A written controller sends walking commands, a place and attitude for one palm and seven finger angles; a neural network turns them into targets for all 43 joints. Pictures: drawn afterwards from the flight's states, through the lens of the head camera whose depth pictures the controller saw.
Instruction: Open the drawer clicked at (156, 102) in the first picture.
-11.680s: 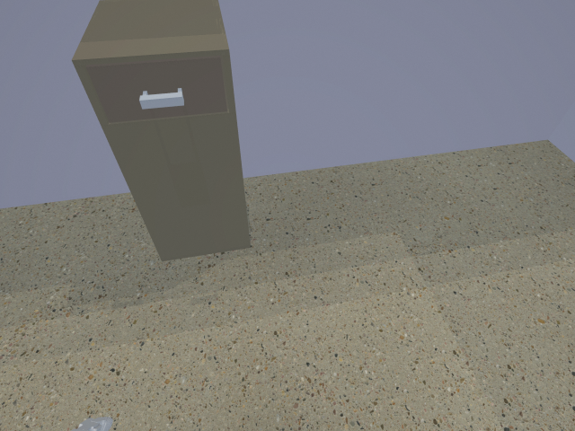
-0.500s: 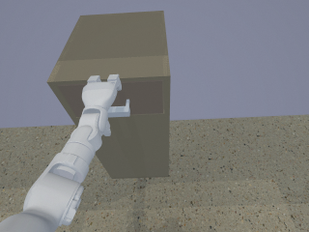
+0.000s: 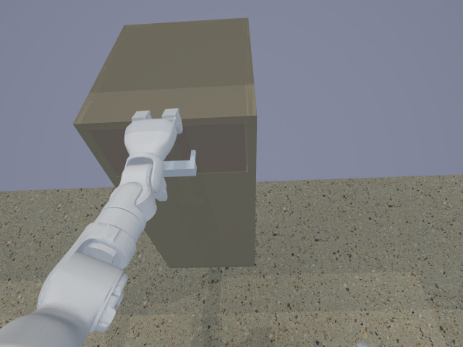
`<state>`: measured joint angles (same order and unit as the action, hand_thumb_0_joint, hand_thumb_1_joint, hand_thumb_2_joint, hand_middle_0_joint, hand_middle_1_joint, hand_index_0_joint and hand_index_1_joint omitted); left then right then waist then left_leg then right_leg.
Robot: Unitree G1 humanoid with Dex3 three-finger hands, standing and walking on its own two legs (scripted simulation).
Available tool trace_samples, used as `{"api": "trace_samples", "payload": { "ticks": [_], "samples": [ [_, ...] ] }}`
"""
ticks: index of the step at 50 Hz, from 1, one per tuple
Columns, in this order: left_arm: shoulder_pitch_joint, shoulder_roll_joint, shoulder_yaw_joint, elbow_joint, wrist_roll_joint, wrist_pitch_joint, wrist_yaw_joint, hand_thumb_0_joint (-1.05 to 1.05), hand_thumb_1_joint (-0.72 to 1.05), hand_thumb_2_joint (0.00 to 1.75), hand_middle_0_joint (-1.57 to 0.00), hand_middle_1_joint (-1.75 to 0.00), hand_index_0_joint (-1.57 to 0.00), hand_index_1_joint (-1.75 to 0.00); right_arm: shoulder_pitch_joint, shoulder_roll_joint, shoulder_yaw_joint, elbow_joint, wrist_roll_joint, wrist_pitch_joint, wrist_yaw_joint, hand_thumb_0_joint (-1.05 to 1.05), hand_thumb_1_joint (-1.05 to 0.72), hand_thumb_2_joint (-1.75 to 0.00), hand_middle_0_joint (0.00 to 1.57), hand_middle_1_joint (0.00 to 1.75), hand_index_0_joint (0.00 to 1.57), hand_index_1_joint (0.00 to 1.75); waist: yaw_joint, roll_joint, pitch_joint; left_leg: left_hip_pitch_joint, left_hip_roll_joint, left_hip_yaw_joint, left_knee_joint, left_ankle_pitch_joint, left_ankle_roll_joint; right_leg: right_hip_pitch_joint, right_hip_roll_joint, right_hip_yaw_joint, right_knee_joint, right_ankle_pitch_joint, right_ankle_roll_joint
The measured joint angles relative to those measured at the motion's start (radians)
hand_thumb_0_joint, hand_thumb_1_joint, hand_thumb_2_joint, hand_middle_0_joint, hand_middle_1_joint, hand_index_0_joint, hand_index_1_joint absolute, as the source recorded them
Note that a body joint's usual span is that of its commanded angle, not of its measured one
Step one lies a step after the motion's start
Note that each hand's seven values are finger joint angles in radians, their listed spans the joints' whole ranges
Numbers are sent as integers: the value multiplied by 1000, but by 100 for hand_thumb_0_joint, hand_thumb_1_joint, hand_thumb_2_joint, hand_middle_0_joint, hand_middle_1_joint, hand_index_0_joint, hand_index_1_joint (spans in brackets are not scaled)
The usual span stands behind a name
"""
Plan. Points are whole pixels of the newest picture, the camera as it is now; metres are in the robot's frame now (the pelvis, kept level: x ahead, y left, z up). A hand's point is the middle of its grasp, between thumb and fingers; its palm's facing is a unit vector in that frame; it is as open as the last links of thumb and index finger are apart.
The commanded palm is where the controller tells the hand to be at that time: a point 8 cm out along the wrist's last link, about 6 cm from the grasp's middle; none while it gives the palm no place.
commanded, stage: move the hooked fingers above the handle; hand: left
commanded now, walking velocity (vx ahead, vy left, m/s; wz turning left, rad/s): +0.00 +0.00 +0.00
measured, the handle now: (172, 161) +0.50 +0.15 +0.00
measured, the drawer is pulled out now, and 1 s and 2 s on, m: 0.00 0.00 0.00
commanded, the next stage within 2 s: lower the fingers behind the handle in 0.50 s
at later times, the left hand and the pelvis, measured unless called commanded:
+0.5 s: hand (158, 160) +0.45 +0.15 +0.07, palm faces -0.04 -0.03 -1.00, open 13.8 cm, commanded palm +0.42 +0.15 +0.12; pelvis +0.00 -0.01 +0.00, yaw +0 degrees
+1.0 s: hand (164, 170) +0.45 +0.15 +0.04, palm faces -0.04 -0.03 -1.00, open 13.8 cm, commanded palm +0.43 +0.16 +0.09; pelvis +0.00 +0.00 +0.00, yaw +0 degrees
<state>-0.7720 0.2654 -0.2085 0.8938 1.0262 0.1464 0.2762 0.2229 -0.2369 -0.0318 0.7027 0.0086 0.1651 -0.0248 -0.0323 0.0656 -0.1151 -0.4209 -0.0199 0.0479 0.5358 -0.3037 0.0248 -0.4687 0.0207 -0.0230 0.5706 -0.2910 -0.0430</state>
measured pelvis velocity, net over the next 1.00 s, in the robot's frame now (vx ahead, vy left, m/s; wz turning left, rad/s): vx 0.00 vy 0.00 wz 0.01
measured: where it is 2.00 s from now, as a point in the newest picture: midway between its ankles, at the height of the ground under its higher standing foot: outside the picture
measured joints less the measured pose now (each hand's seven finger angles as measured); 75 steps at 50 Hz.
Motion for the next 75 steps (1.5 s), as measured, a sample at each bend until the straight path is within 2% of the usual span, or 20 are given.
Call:
{"api": "trace_samples", "payload": {
  "ticks": [4, 7, 12, 18, 23, 28, 33, 37, 42, 47, 54, 61, 68, 71, 75],
  "samples": [
    [19, 3, -6, -16, -7, -12, -46, 0, -49, 30, -32, -120, -32, -121, 19, -2, 2, -3, 2, 8, -4, 1, -91, -90, 20, 30, 21, 30, 1, 0, 0, 13, 2, -2, -9, 2, -2, 13, 3, -1, -9, 2, -2],
    [50, 6, -3, -42, -3, -49, -57, 0, -49, 30, -32, -120, -32, -121, 28, -5, -2, -8, 1, 5, -7, 1, -91, -90, 20, 30, 21, 30, 2, -2, 4, 15, 4, -2, -7, 1, -4, 16, 5, -2, -8, 1, -5],
    [77, 13, -2, -65, 16, -92, -14, 0, -49, 30, -32, -120, -32, -120, 29, -9, -12, -2, -2, -11, -12, 1, -91, -90, 20, 30, 21, 30, 1, -4, 13, 5, 5, -6, 4, -2, -6, 7, 5, -6, 2, -3, -7],
    [41, 20, 9, -30, 10, -49, 26, 0, -49, 30, -32, -120, -32, -120, 18, -11, -14, 20, 0, -14, -9, 1, -91, -90, 20, 30, 20, 30, -2, 0, 10, 2, 6, -7, 2, 1, -8, 4, 6, -7, 0, 0, -9],
    [6, 28, 4, 16, -13, -11, -26, 0, -49, 30, -32, -120, -32, -120, 16, -11, -5, 16, 7, -11, -11, 1, -91, -90, 20, 30, 20, 30, -7, -1, 9, 10, 6, -9, -11, 8, -9, 13, 6, -9, -12, 6, -9],
    [29, 27, -1, -19, -11, -72, -64, 0, -49, 30, -32, -120, -32, -120, 28, -13, -8, -4, 3, -19, -14, 1, -91, -90, 20, 30, 21, 30, -6, -3, 9, 8, 6, -11, -8, 7, -9, 12, 6, -10, -12, 5, -9],
    [58, 8, 3, -54, 14, -112, -10, 0, -49, 30, -32, -120, -32, -120, 29, -13, -17, -1, -4, -24, -8, 1, -91, -90, 20, 30, 20, 30, 1, -3, 4, -4, 5, -7, 5, 0, -7, -2, 5, -7, 4, -1, -8],
    [47, -1, 11, -13, 23, -67, 37, 0, -49, 30, -32, -120, -32, -120, 14, -9, -11, 12, -3, -19, -2, 1, -91, -90, 20, 30, 20, 30, -2, -5, 2, -15, 5, -3, 12, -3, -7, -14, 5, -3, 11, -3, -7],
    [25, 8, 10, 36, 12, -22, 23, 0, -49, 30, -32, -120, -32, -120, 9, -1, -5, 9, -1, -18, -8, 1, -91, -90, 20, 30, 21, 30, -13, -6, 6, -26, 6, -5, 15, 0, -6, -23, 6, -5, 9, 2, -7],
    [20, 13, 11, 48, 8, -66, 5, 0, -49, 30, -32, -120, -32, -120, 25, -1, -6, 6, -3, -27, -15, 1, -91, -90, 20, 30, 21, 30, -17, -9, 6, -42, 5, -10, 28, -5, -5, -34, 4, -10, 16, -2, -6],
    [20, 19, 33, 60, 32, -100, 55, 0, -49, 30, -32, -120, -32, -120, 47, -5, -17, 9, -13, -40, -9, 1, -91, -90, 20, 30, 21, 30, -27, -13, -3, -93, 7, -7, 65, -21, -2, -82, 5, -8, 45, -12, -4],
    [15, -3, 34, 75, 36, -69, 108, 0, -49, 30, -33, -123, -32, -121, 61, -7, -21, 29, -14, -26, 3, 1, -91, -90, 20, 30, 21, 30, -27, -12, -16, -117, 8, -4, 86, -33, 1, -105, 6, -6, 60, -19, 0],
    [-13, -8, 29, 138, 34, -21, 93, 0, -49, 30, -33, -122, -32, -123, 49, -2, -7, 21, -9, -20, 0, 1, -91, -90, 20, 30, 21, 30, -41, -14, -20, -131, 9, 0, 97, -33, 4, -118, 7, -2, 67, -16, 2],
    [-2, 6, 44, 140, 27, -38, 77, 0, -49, 30, -32, -122, -32, -122, 49, 2, -5, 2, -10, -30, -8, 1, -91, -90, 20, 30, 21, 30, -49, -15, -17, -143, 11, 4, 106, -34, 5, -131, 8, 2, 74, -14, 3],
    [14, 20, 52, 113, 42, -91, 92, 0, -49, 30, -32, -123, -32, -121, 62, 4, -10, -6, -15, -47, -13, 1, -91, -90, 20, 30, 21, 30, -46, -18, -22, -168, 11, 2, 128, -42, 6, -153, 8, -1, 92, -20, 3]
  ]
}}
